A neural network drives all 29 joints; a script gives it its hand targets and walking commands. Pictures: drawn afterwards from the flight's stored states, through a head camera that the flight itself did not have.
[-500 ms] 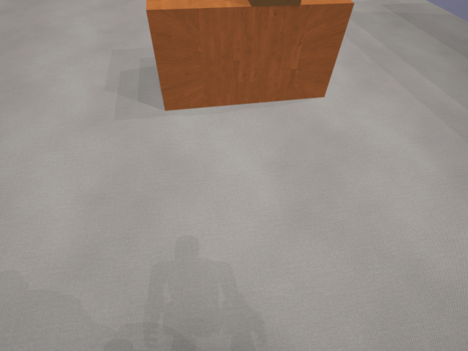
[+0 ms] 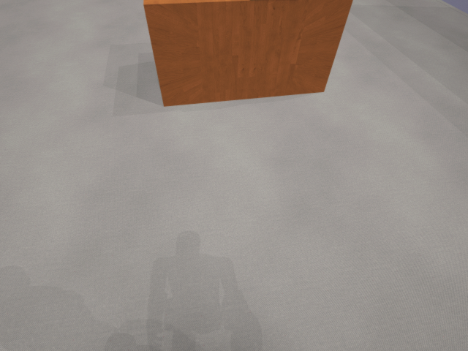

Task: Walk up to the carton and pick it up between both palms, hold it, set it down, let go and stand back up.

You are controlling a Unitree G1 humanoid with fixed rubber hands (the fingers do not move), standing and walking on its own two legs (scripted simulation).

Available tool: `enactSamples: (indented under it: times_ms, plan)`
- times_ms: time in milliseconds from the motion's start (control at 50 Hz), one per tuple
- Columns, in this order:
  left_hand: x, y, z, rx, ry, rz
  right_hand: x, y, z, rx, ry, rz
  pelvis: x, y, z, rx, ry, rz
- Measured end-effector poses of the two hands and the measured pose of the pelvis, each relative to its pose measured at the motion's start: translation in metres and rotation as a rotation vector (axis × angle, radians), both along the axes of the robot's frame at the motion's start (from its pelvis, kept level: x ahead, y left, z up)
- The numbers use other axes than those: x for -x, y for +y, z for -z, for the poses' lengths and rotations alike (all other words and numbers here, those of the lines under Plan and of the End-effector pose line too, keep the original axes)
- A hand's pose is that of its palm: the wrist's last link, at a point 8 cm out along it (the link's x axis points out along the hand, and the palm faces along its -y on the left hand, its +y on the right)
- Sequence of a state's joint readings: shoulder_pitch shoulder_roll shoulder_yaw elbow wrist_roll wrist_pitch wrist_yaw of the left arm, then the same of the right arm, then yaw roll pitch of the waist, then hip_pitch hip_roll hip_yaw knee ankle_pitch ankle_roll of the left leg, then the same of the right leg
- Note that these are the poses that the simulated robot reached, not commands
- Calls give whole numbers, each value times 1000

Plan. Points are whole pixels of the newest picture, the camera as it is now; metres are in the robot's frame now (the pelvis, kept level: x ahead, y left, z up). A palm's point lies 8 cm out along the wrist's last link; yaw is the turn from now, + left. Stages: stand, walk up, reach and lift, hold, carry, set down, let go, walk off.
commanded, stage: walk up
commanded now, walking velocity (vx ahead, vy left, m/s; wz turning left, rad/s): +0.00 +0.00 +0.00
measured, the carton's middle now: out of the picture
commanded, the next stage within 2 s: none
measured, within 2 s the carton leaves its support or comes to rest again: neither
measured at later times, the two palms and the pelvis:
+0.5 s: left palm out of the picture +0.02 +0.33 -0.19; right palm (334, 316) +0.19 -0.20 -0.13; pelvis +0.11 +0.07 -0.04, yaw -3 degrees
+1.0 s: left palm (157, 170) +0.59 +0.21 -0.15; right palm (296, 320) +0.19 -0.12 -0.14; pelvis +0.38 +0.05 -0.04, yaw -13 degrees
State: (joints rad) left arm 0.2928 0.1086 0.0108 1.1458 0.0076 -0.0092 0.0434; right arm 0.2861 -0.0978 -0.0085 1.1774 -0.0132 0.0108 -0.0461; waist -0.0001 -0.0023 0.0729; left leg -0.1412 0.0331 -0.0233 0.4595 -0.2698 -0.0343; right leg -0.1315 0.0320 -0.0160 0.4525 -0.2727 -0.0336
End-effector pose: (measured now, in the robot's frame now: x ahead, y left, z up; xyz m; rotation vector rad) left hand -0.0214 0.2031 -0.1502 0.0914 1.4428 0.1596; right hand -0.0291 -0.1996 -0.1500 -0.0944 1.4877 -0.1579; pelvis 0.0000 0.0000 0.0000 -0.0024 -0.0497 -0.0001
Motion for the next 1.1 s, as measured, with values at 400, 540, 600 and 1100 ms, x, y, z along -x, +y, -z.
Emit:
enactSamples:
  times_ms: [400, 540, 600, 1100]
  plan:
    - [21, 83, -1, -66, 86, -35, -189, -16, -36, 136, -415, -196, -64, 44, 10, 42, 8, 23]
    - [-95, 142, 43, -49, 1, 126, -211, 12, -14, 214, -462, -73, -125, 82, 45, -15, -18, 93]
    - [-185, 149, 34, -52, -152, 220, -181, 28, -7, 194, -363, 15, -150, 88, 38, -19, -39, 127]
    - [-641, 5, 24, 59, -440, 440, -324, 35, 4, 59, 70, 212, -434, 35, 46, 33, 23, 242]
